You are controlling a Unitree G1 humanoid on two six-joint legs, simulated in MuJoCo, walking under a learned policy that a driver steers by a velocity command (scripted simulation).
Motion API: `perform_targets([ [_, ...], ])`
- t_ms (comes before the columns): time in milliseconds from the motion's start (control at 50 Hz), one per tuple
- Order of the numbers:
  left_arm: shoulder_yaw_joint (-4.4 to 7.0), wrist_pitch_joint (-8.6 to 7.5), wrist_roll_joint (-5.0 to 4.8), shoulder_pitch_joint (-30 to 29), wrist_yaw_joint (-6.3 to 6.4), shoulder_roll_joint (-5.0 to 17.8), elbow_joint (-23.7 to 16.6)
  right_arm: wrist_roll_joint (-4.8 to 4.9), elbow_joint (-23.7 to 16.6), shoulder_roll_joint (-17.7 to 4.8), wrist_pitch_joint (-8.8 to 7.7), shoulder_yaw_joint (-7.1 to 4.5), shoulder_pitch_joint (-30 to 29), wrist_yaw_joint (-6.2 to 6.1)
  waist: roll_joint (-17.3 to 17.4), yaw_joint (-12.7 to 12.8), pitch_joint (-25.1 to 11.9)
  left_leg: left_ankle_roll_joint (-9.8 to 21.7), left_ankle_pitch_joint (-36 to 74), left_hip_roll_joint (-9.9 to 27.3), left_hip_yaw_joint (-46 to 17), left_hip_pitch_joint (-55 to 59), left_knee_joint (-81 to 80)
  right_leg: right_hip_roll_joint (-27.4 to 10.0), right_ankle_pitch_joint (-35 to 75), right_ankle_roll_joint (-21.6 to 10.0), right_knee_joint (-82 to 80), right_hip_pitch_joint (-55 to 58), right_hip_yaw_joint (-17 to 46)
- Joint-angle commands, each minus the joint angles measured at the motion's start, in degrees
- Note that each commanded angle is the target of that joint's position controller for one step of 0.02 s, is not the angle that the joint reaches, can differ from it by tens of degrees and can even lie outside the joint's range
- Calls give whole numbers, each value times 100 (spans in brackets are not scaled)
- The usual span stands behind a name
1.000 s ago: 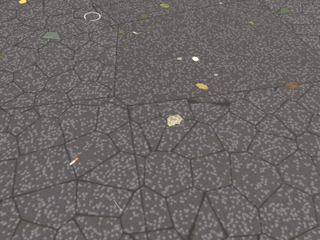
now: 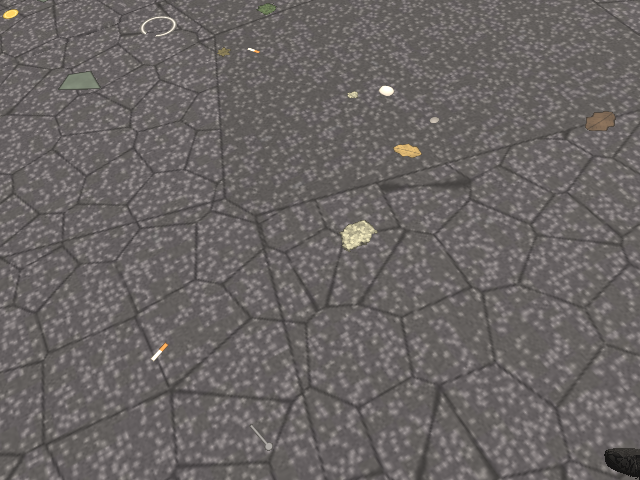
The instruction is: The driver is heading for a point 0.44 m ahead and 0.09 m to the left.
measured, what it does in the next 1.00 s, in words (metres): walks ahead, turning left: left foot, then right foot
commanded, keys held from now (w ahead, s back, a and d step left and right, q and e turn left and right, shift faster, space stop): q+shift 0.34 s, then w+q+shift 0.22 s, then w+e+shift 0.18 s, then shift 0.26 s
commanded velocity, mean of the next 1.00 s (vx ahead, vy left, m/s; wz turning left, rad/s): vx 0.33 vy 0.00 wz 0.21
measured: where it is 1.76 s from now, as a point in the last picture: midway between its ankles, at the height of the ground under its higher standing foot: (318, 439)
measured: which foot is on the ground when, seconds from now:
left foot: up 0.00-0.36, down 0.38-0.86, up 0.88-1.00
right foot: down 0.00-0.38, up 0.40-0.84, down 0.86-1.00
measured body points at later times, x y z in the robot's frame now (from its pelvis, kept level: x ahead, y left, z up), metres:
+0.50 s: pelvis +0.08 +0.05 +0.00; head +0.10 +0.08 +0.44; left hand +0.21 +0.35 -0.10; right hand +0.19 -0.22 -0.10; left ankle +0.03 +0.13 -0.74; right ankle +0.06 -0.09 -0.67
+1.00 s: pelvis +0.37 +0.06 -0.01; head +0.42 +0.07 +0.44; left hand +0.46 +0.35 -0.11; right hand +0.52 -0.18 -0.13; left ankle +0.23 +0.16 -0.64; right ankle +0.45 -0.01 -0.74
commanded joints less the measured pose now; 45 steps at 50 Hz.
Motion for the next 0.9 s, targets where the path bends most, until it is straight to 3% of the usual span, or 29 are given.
perform_targets([
  [20, 174, -72, 31, -324, 112, 788, -561, 59, -198, -285, -77, -26, 49, 31, -659, -118, -1211, -163, 461, 67, -113, -478, -338, -1315, 3044, -835, -594, 1657, 1299],
  [60, 73, -59, 82, -298, 111, 595, -488, 79, -124, -185, -38, 38, 59, 61, -791, -24, -1203, -245, 583, 219, -22, -128, -871, -1262, 2968, -790, -584, 1612, 1054],
  [120, -122, -79, 256, -467, 31, 218, -338, 96, -13, -36, -20, 135, 167, 157, -994, 15, -1025, -224, 658, 490, 99, 888, -1817, -1174, 2588, -766, -701, 1040, 666],
  [160, -86, -91, 321, -502, -49, 423, -240, 144, -55, -250, -16, 101, 121, 195, -1065, 130, -696, -150, 493, 434, 268, 1170, -2071, -1265, 2224, -839, -796, 758, 672],
  [200, 27, -42, 275, -560, -51, 769, -189, 209, -201, -556, -19, 27, 31, 205, -1087, 219, -370, -53, -6, 340, 371, 819, -2055, -1484, 2223, -956, -713, 885, 838],
  [220, 63, -7, 235, -565, -30, 842, -171, 235, -254, -599, -29, 16, 49, 217, -1039, 241, -308, -8, -212, 335, 370, 634, -2036, -1615, 2425, -1010, -624, 1050, 927],
  [280, 101, 74, 134, -693, 64, 794, -170, 264, -294, -468, -58, 37, 316, 296, -893, 168, -419, 104, -449, 354, 442, 458, -2127, -1877, 3231, -1041, -311, 1529, 978],
  [320, 123, 107, 80, -891, 111, 743, -215, 284, -261, -386, -65, 38, 590, 357, -845, 15, -548, 217, -152, 273, 608, 759, -2588, -1830, 3459, -893, -54, 1567, 740],
  [340, 136, 113, 36, -988, 129, 717, -228, 282, -226, -374, -72, 25, 779, 375, -819, -112, -610, 316, 331, 184, 696, 1093, -3102, -1709, 3391, -717, 167, 1469, 515],
  [360, 165, 87, -7, -859, 128, 716, -200, 281, -146, -425, -74, -10, 1123, 350, -702, -205, -860, 533, 808, 43, 636, 1719, -3574, -1498, 2097, -456, 385, 1164, 263],
  [380, 133, 10, 58, -931, 92, 491, -300, 321, 28, -766, -89, -154, 1777, 295, 79, -337, -1086, 997, 291, 444, -479, 2752, -3977, -951, 179, -117, 1551, 170, -214],
  [400, 6, -139, 203, -1459, -4, 130, -747, 338, 66, -1535, -213, -349, 2309, 305, 1613, -496, -877, 2217, -1008, 1822, -3569, 3889, -4857, 345, -1989, 416, 3110, -2269, -673],
  [420, 22, -360, 34, -1783, -111, 265, -818, 190, 47, -1142, -364, -227, 2620, 342, 1152, -836, -828, 2598, -2804, 2212, -4609, 4304, -5507, 220, -2412, 341, 3749, -3244, 262],
  [440, 69, -553, -157, -1923, -217, 424, -810, 133, 21, -920, -471, -162, 2411, 309, 865, -736, -368, 2386, -2996, 2091, -4329, 4209, -5575, -49, -1806, 199, 3828, -3547, 463],
  [460, 78, -692, -125, -1939, -268, 432, -725, 166, -69, -872, -518, -146, 2212, 260, 496, -635, -242, 2175, -2444, 1831, -3863, 4081, -5489, -155, -1319, 167, 3650, -3497, 423],
  [480, 101, -800, 10, -1978, -294, 468, -668, 239, -120, -792, -512, -108, 2077, 207, 209, -580, -167, 2027, -1777, 1605, -3406, 3988, -5433, -240, -879, 204, 3234, -3401, 393],
  [500, 124, -873, 89, -1962, -313, 440, -620, 258, -162, -710, -493, -64, 2026, 144, 150, -506, -214, 1898, -1234, 1348, -2983, 3830, -5423, -282, -441, 273, 2795, -3023, 367],
  [520, 119, -908, 99, -1924, -336, 377, -573, 262, -192, -682, -459, -45, 2046, 101, 169, -466, -231, 1841, -960, 1163, -2744, 3674, -5451, -217, -179, 376, 2424, -2727, 275],
  [600, 31, -877, 34, -1827, -362, 154, -352, 201, -231, -641, -388, 17, 2088, 1, 572, -495, -117, 1659, -91, 834, -1804, 2919, -5431, -58, 787, 735, 1134, -1952, -198],
  [660, -73, -852, -28, -2257, -384, 66, -427, 226, -106, -716, -427, 40, 2419, 42, 761, -854, 168, 1557, 52, 975, -1499, 2601, -5585, -190, 1334, 740, 595, -1678, -413],
  [700, -91, -857, -84, -2494, -410, 171, -517, 234, 12, -758, -470, 55, 2616, 89, 728, -1010, 375, 1551, 262, 1195, -1436, 2981, -5670, -314, 1328, 568, 388, -1993, -472],
  [760, -109, -906, -96, -2688, -516, 268, -653, 225, 230, -758, -450, 83, 2808, 133, 627, -1029, 625, 1437, 1467, 1436, -1181, 3754, -5517, -394, 1015, 201, 132, -2477, -564],
  [780, -92, -927, -60, -2518, -546, 295, -639, 197, 246, -774, -415, 98, 2707, 133, 659, -865, 510, 1333, 2729, 1385, -1004, 3756, -5248, -255, 963, 80, 1, -2099, -694],
  [800, -33, -925, -4, -2170, -543, 405, -567, 164, 249, -852, -388, 93, 2636, 121, 744, -639, 150, 1238, 4505, 1307, -852, 3736, -4765, -23, 957, -24, 38, -1397, -846],
  [820, 72, -903, 45, -1451, -510, 588, -385, 151, 244, -943, -346, 80, 2539, 95, 756, -212, -443, 1116, 6098, 1161, -644, 3644, -3932, 219, 1099, -161, 92, -363, -1007],
  [840, 159, -862, 51, -427, -459, 752, -116, 141, 191, -973, -332, 90, 2367, 69, 665, 347, -1054, 945, 6642, 984, -504, 3098, -2901, 152, 1648, -330, 88, 1054, -915],
  [860, 203, -813, 122, 675, -388, 1013, 85, 2, 21, -678, -366, 193, 2257, 60, 129, 800, -1859, 746, 4903, 711, -546, 1821, -1308, -807, 2314, -643, 390, 2972, 123],
  [880, 256, -801, 222, 1035, -413, 1484, 277, 59, -5, 106, -454, 409, 3118, 113, -2177, 271, -3009, 280, -1077, -526, -435, 32, 1273, -2703, 2572, -1756, -37, 4769, 3243],
  [900, 153, -765, 110, 991, -408, 893, 196, 147, 95, -677, -515, 261, 2691, 126, -1405, 623, -3038, 269, -1220, -365, -961, -239, 1798, -2504, 2383, -1592, -456, 4479, 3510],
])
